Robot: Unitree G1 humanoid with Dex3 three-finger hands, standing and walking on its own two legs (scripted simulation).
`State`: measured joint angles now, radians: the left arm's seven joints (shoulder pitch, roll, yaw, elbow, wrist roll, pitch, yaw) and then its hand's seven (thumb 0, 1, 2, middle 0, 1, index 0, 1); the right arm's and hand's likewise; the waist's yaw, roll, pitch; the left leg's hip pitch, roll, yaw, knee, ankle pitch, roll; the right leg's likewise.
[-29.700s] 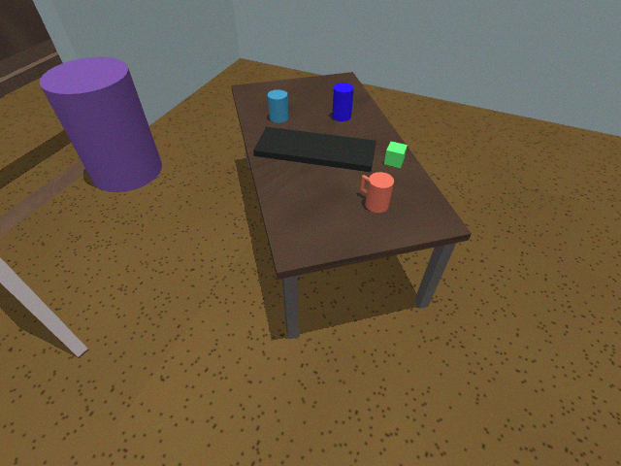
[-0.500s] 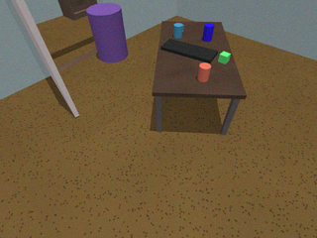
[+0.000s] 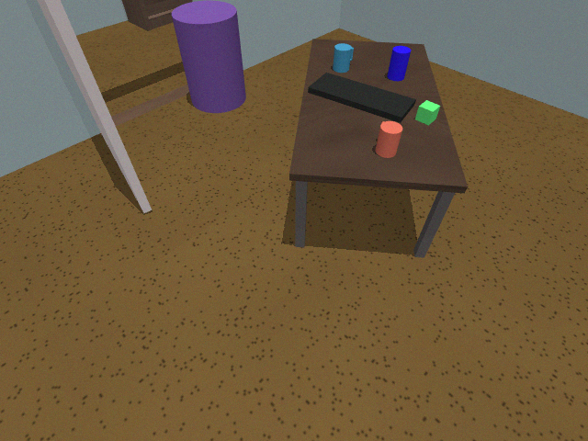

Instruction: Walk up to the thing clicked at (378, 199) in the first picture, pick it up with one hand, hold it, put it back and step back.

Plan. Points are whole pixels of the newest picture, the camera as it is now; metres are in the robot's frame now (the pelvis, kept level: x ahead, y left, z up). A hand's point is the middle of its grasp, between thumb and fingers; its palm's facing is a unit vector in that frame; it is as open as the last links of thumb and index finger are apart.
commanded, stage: step back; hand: right
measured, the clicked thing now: (386, 136) +1.13 -0.28 -0.28
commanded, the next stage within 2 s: stand in 0.26 s
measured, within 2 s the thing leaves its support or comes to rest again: neither
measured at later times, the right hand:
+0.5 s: hand out of the picture +0.13 -0.25 -0.13, palm faces +0.03 +0.95 -0.32, open 7.4 cm
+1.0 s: hand out of the picture +0.06 -0.26 -0.13, palm faces +0.04 +0.94 -0.33, open 7.4 cm
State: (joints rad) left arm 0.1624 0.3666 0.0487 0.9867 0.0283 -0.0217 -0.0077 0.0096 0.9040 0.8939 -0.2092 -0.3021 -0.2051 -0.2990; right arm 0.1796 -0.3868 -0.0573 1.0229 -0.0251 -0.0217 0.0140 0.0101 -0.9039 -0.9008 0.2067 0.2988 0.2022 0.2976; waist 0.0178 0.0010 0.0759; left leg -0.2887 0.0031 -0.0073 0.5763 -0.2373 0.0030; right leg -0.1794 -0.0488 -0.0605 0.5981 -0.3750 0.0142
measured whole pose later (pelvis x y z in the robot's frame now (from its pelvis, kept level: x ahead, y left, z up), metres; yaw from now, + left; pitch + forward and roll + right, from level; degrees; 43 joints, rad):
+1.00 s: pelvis +0.00 +0.00 +0.02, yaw -2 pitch -3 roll +0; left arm 0.11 0.36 0.00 1.14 0.01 -0.01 -0.01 0.01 0.91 0.89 -0.21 -0.30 -0.20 -0.30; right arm 0.10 -0.34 -0.01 1.16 -0.01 -0.01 0.02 0.01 -0.90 -0.90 0.21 0.30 0.20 0.30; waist -0.01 -0.01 0.06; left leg -0.14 0.03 0.03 0.32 -0.13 -0.01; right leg -0.07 -0.02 -0.01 0.31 -0.19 0.02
